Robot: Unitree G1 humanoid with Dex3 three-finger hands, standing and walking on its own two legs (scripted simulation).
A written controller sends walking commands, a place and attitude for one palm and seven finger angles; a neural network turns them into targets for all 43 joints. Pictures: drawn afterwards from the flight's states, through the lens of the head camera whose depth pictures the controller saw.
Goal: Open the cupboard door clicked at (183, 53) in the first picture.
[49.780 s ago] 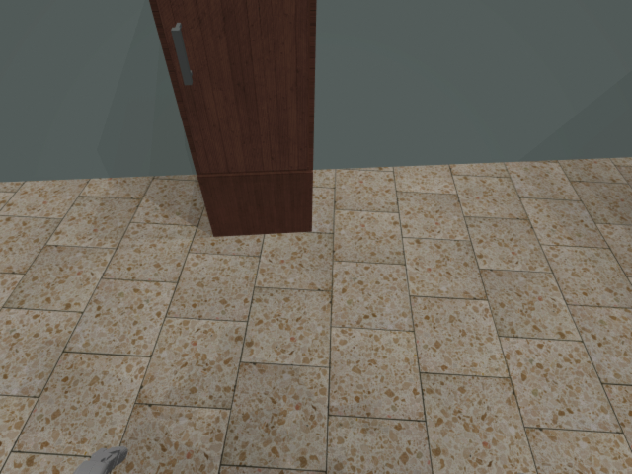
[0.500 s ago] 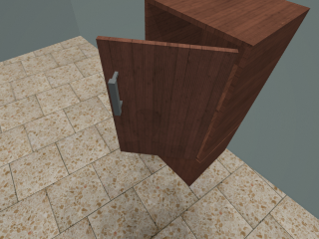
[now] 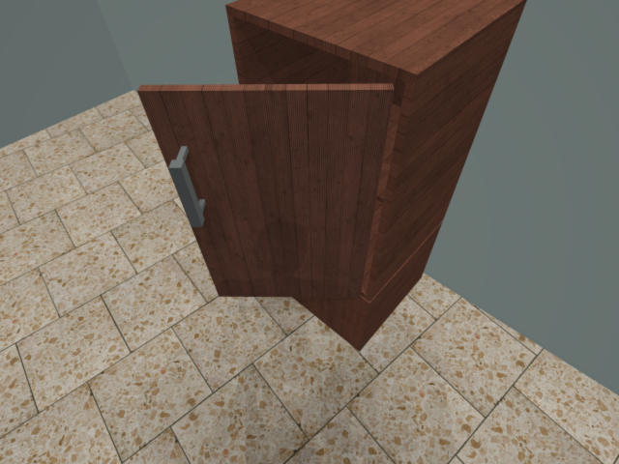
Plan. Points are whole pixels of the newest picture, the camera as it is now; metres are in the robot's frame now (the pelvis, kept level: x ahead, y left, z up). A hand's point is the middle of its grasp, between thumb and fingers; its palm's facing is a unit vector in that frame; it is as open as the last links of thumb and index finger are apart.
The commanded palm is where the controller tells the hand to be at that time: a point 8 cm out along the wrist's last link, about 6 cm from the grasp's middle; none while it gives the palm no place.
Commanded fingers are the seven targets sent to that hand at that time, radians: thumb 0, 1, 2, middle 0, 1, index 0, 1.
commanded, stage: come to a stop and stand still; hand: left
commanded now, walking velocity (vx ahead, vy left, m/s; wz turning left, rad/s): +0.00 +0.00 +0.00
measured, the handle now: (190, 187) +0.55 +0.22 +0.02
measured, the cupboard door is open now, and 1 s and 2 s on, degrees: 41 41 41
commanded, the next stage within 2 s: look again from close up in 0.52 s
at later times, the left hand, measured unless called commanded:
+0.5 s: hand out of the picture -0.04 +0.11 -0.17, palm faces +0.07 -0.99 -0.13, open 7.4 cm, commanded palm none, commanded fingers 0.00 0.90 0.90 -0.20 -0.30 -0.20 -0.30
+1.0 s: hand out of the picture +0.03 +0.19 -0.17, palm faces +0.05 -0.97 -0.25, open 7.4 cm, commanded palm none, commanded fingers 0.00 0.90 0.90 -0.20 -0.30 -0.20 -0.30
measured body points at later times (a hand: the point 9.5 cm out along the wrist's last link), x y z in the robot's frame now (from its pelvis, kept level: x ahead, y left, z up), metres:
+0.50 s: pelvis -0.01 -0.04 +0.01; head +0.00 -0.04 +0.46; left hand -0.05 +0.16 -0.16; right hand +0.00 -0.25 -0.15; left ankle +0.00 +0.10 -0.73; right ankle -0.03 -0.09 -0.73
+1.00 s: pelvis -0.01 -0.01 +0.00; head -0.02 +0.00 +0.45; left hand +0.03 +0.24 -0.15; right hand +0.04 -0.25 -0.14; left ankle +0.00 +0.10 -0.73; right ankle -0.03 -0.09 -0.73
